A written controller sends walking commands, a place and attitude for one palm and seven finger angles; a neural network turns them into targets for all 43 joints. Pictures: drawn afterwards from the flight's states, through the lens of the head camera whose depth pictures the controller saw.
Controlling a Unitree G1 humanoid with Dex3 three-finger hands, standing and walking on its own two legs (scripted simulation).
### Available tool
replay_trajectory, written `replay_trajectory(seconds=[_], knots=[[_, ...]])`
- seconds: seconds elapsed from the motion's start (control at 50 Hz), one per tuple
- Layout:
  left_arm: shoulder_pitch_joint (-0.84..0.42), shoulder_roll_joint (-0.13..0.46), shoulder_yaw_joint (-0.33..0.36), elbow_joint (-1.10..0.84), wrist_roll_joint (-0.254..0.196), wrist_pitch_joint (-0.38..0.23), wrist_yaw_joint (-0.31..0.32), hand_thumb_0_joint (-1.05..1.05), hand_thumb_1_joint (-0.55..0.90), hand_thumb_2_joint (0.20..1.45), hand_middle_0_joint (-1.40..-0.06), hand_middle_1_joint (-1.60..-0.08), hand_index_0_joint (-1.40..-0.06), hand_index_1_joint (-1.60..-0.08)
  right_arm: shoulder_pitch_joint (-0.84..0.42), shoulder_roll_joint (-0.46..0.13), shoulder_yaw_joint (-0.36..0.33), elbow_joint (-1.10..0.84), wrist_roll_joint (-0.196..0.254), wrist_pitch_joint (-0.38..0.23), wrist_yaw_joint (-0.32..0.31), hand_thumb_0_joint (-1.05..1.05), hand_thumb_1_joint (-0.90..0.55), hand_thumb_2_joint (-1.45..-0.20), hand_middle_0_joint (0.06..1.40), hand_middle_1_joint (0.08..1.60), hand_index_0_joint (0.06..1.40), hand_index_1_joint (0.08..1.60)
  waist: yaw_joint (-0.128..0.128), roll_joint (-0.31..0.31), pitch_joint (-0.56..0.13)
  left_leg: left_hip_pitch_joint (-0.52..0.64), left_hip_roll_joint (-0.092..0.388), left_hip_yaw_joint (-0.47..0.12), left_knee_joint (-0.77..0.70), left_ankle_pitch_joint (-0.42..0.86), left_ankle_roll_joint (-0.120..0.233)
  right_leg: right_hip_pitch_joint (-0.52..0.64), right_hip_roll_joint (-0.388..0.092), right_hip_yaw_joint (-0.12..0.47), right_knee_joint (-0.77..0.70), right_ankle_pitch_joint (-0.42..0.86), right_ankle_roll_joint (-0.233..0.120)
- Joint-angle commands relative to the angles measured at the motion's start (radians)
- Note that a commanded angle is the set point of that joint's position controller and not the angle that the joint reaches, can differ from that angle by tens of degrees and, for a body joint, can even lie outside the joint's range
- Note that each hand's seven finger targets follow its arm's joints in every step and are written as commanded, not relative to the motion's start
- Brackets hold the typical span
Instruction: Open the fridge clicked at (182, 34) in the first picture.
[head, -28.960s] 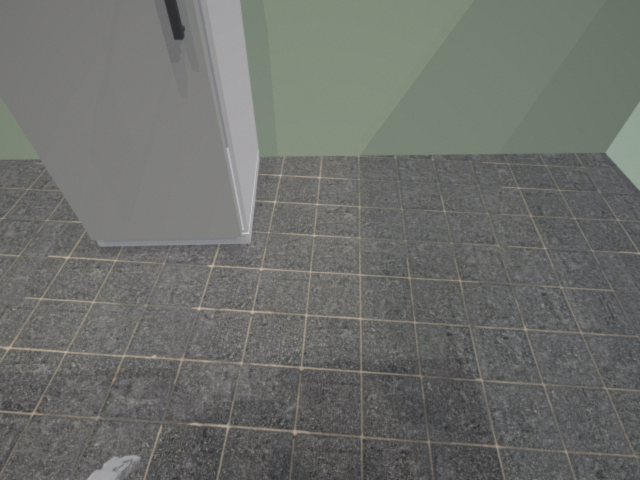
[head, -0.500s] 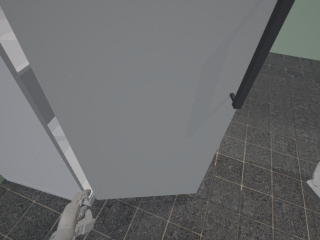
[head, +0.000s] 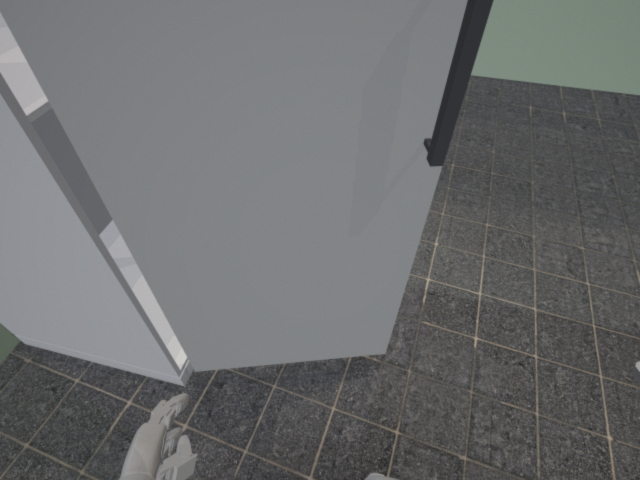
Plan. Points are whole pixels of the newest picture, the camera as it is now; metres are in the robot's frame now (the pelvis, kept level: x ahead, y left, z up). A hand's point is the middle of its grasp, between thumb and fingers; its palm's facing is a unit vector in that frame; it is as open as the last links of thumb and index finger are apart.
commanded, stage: step back with the hand held close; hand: right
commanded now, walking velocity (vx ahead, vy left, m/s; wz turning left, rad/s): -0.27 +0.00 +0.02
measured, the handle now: (458, 54) +0.57 -0.16 +0.27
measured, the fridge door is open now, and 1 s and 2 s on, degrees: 70 70 70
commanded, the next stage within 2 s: stop stepping back and stand still in 0.34 s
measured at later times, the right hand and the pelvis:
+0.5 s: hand out of the picture +0.11 -0.29 +0.18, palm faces +0.41 +0.84 -0.36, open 7.4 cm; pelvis -0.12 -0.04 +0.01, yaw +2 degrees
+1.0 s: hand out of the picture -0.03 -0.34 +0.18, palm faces +0.47 +0.84 -0.27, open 7.4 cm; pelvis -0.25 -0.08 +0.00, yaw +3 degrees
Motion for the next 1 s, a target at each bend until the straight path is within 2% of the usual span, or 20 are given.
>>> replay_trajectory(seconds=[0.0, 0.08, 0.2, 0.24, 0.28, 0.3, 0.32, 0.38, 0.44, 0.48, 0.52, 0.56, 0.7, 0.72, 0.76, 0.78, 0.84, 0.92, 0.94, 0.98], knots=[[-0.105, 0.131, 0.046, -0.153, 0.006, -0.072, 0.026, 0.000, 0.900, 0.900, -0.200, -0.300, -0.200, -0.300, -0.160, -0.222, -0.126, -0.251, -0.005, -0.075, -0.035, 0.000, -0.900, -0.900, 0.200, 0.300, 0.200, 0.300, 0.030, 0.002, -0.103, -0.092, 0.093, -0.127, -0.117, -0.114, 0.064, 0.120, -0.098, 0.171, -0.149, -0.034, -0.015], [-0.115, 0.158, 0.066, -0.175, 0.004, -0.095, 0.026, 0.000, 0.900, 0.900, -0.200, -0.300, -0.200, -0.300, -0.112, -0.221, -0.174, -0.233, -0.024, -0.099, -0.027, 0.000, -0.900, -0.900, 0.200, 0.300, 0.200, 0.300, 0.008, -0.308, -0.122, 0.297, -0.115, 0.025, 0.407, -0.216, 0.009, -0.309, -0.291, 0.380, -0.579, -0.556, -0.088], [-0.120, 0.119, 0.070, -0.163, 0.002, -0.111, -0.012, 0.000, 0.900, 0.900, -0.200, -0.300, -0.200, -0.300, 0.003, -0.201, -0.144, -0.235, 0.032, -0.105, -0.008, 0.000, -0.900, -0.900, 0.200, 0.300, 0.200, 0.300, 0.002, -0.202, -0.139, 0.162, -0.109, 0.055, 0.040, -0.359, 0.062, -0.020, -0.194, 0.189, -0.466, -0.257, 0.018], [-0.123, 0.107, 0.063, -0.157, 0.008, -0.102, -0.019, 0.000, 0.900, 0.900, -0.200, -0.300, -0.200, -0.300, -0.042, -0.209, -0.129, -0.270, 0.036, -0.109, -0.010, 0.000, -0.900, -0.900, 0.200, 0.300, 0.200, 0.300, 0.016, -0.092, -0.117, 0.063, 0.008, -0.100, -0.268, -0.292, 0.108, 0.076, -0.116, 0.115, -0.247, -0.148, 0.062], [-0.139, 0.095, 0.054, -0.125, 0.016, -0.091, -0.018, 0.000, 0.900, 0.900, -0.200, -0.300, -0.200, -0.300, -0.161, -0.280, -0.143, -0.292, 0.021, -0.122, -0.026, 0.000, -0.900, -0.900, 0.200, 0.300, 0.200, 0.300, 0.004, 0.223, -0.075, -0.146, 0.353, -0.473, -0.416, 0.080, 0.219, 0.125, 0.002, 0.048, 0.241, -0.111, 0.097], [-0.147, 0.091, 0.040, -0.119, 0.034, -0.089, -0.012, 0.000, 0.900, 0.900, -0.200, -0.300, -0.200, -0.300, -0.179, -0.303, -0.175, -0.250, 0.008, -0.133, -0.041, 0.000, -0.900, -0.900, 0.200, 0.300, 0.200, 0.300, 0.012, 0.188, -0.092, -0.020, 0.345, -0.373, -0.309, 0.519, 0.214, 0.025, -0.008, 0.056, 0.304, -0.155, 0.088], [-0.130, 0.088, 0.054, -0.106, 0.011, -0.090, -0.009, 0.000, 0.900, 0.900, -0.200, -0.300, -0.200, -0.300, -0.165, -0.254, -0.129, -0.201, 0.011, -0.101, -0.030, 0.000, -0.900, -0.900, 0.200, 0.300, 0.200, 0.300, 0.013, 0.295, -0.196, 0.091, 0.292, -0.310, -0.229, 0.668, 0.165, -0.014, 0.019, 0.095, 0.309, -0.153, 0.072], [-0.166, 0.085, 0.035, -0.125, 0.005, -0.056, 0.008, 0.000, 0.900, 0.900, -0.200, -0.300, -0.200, -0.300, -0.179, -0.241, -0.114, -0.161, -0.001, -0.051, -0.009, 0.000, -0.900, -0.900, 0.200, 0.300, 0.200, 0.300, 0.027, 0.201, -0.132, 0.151, 0.220, -0.188, -0.119, 0.839, 0.138, 0.041, 0.010, 0.030, 0.173, -0.039, 0.066], [-0.133, 0.115, 0.040, -0.118, -0.004, -0.046, 0.023, 0.000, 0.900, 0.900, -0.200, -0.300, -0.200, -0.300, -0.154, -0.228, -0.102, -0.165, 0.006, -0.043, -0.001, 0.000, -0.900, -0.900, 0.200, 0.300, 0.200, 0.300, 0.037, -0.027, -0.122, 0.109, 0.117, -0.099, -0.019, 0.585, 0.055, 0.224, -0.033, 0.035, -0.186, 0.366, 0.041], [-0.097, 0.142, 0.062, -0.160, -0.008, -0.063, 0.009, 0.000, 0.900, 0.900, -0.200, -0.300, -0.200, -0.300, -0.058, -0.221, -0.114, -0.227, 0.009, -0.037, 0.003, 0.000, -0.900, -0.900, 0.200, 0.300, 0.200, 0.300, 0.012, -0.217, -0.220, -0.008, -0.017, -0.064, 0.106, -0.141, 0.002, 0.361, -0.264, 0.251, -0.241, 0.776, -0.055], [-0.095, 0.153, 0.082, -0.196, -0.019, -0.077, -0.011, 0.000, 0.900, 0.900, -0.200, -0.300, -0.200, -0.300, 0.046, -0.228, -0.147, -0.216, 0.022, -0.052, 0.011, 0.000, -0.900, -0.900, 0.200, 0.300, 0.200, 0.300, 0.001, -0.125, -0.238, 0.002, -0.065, -0.061, 0.147, -0.296, 0.006, 0.296, -0.279, 0.307, -0.354, 0.298, -0.071], [-0.113, 0.126, 0.063, -0.192, 0.012, -0.087, -0.006, 0.000, 0.900, 0.900, -0.200, -0.300, -0.200, -0.300, 0.033, -0.281, -0.207, -0.353, 0.030, -0.057, 0.007, 0.000, -0.900, -0.900, 0.200, 0.300, 0.200, 0.300, 0.022, -0.195, -0.200, 0.013, -0.040, -0.049, 0.174, -0.235, 0.002, 0.242, -0.272, 0.354, -0.412, 0.240, -0.074], [-0.116, 0.141, 0.074, -0.178, 0.015, -0.073, -0.007, 0.000, 0.900, 0.900, -0.200, -0.300, -0.200, -0.300, 0.025, -0.241, -0.170, -0.285, 0.009, -0.041, -0.017, 0.000, -0.900, -0.900, 0.200, 0.300, 0.200, 0.300, 0.040, -0.195, -0.124, 0.280, -0.086, 0.073, -0.110, -0.286, 0.089, -0.032, -0.109, 0.132, -0.389, -0.493, 0.047], [-0.123, 0.142, 0.079, -0.180, 0.022, -0.065, -0.002, 0.000, 0.900, 0.900, -0.200, -0.300, -0.200, -0.300, 0.017, -0.256, -0.179, -0.261, 0.006, -0.032, -0.021, 0.000, -0.900, -0.900, 0.200, 0.300, 0.200, 0.300, 0.036, -0.105, -0.116, 0.247, -0.031, -0.010, -0.169, -0.359, 0.134, -0.038, -0.070, 0.101, -0.241, -0.459, 0.044], [-0.092, 0.119, 0.086, -0.141, 0.015, -0.049, 0.001, 0.000, 0.900, 0.900, -0.200, -0.300, -0.200, -0.300, -0.033, -0.256, -0.176, -0.204, 0.008, -0.028, -0.021, 0.000, -0.900, -0.900, 0.200, 0.300, 0.200, 0.300, 0.025, 0.287, -0.066, 0.047, 0.269, -0.475, -0.410, -0.638, 0.283, -0.062, 0.004, 0.018, 0.307, -0.156, 0.046], [-0.099, 0.125, 0.086, -0.127, 0.008, -0.054, 0.003, 0.000, 0.900, 0.900, -0.200, -0.300, -0.200, -0.300, -0.088, -0.243, -0.159, -0.218, 0.019, -0.034, -0.022, 0.000, -0.900, -0.900, 0.200, 0.300, 0.200, 0.300, 0.032, 0.297, -0.013, 0.028, 0.302, -0.486, -0.432, -0.514, 0.302, -0.130, -0.008, 0.049, 0.471, -0.117, 0.049], [-0.091, 0.099, 0.058, -0.109, 0.011, -0.058, 0.000, 0.000, 0.900, 0.900, -0.200, -0.300, -0.200, -0.300, -0.114, -0.221, -0.145, -0.131, 0.008, -0.043, -0.022, 0.000, -0.900, -0.900, 0.200, 0.300, 0.200, 0.300, 0.050, 0.116, -0.043, 0.039, 0.247, -0.302, -0.341, -0.372, 0.232, -0.080, -0.069, 0.062, 0.339, -0.104, 0.030], [-0.092, 0.123, 0.067, -0.100, 0.001, -0.066, 0.021, 0.000, 0.900, 0.900, -0.200, -0.300, -0.200, -0.300, -0.230, -0.166, -0.037, -0.097, -0.006, -0.037, -0.016, 0.000, -0.900, -0.900, 0.200, 0.300, 0.200, 0.300, 0.064, 0.139, 0.017, -0.239, 0.171, -0.120, -0.281, -0.609, 0.156, 0.262, -0.043, -0.027, 0.031, -0.148, 0.005], [-0.078, 0.150, 0.068, -0.099, 0.007, -0.069, 0.028, 0.000, 0.900, 0.900, -0.200, -0.300, -0.200, -0.300, -0.254, -0.188, -0.049, -0.116, -0.007, -0.040, -0.015, 0.000, -0.900, -0.900, 0.200, 0.300, 0.200, 0.300, 0.071, 0.041, 0.016, -0.256, 0.117, -0.071, -0.122, -0.579, 0.136, 0.291, -0.054, 0.026, -0.080, -0.232, -0.011], [-0.103, 0.180, 0.057, -0.140, 0.010, -0.076, 0.022, 0.000, 0.900, 0.900, -0.200, -0.300, -0.200, -0.300, -0.283, -0.214, -0.073, -0.229, -0.013, -0.065, -0.023, 0.000, -0.900, -0.900, 0.200, 0.300, 0.200, 0.300, 0.065, -0.427, 0.066, -0.340, -0.085, 0.055, 0.482, -0.355, 0.041, 0.168, -0.383, 0.648, -0.549, -0.707, -0.147]])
